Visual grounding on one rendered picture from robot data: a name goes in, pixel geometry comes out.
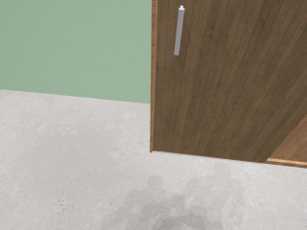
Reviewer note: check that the handle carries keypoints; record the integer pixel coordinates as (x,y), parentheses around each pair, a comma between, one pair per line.
(179,29)

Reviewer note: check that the wardrobe door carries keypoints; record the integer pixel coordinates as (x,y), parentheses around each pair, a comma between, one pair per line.
(238,86)
(294,147)

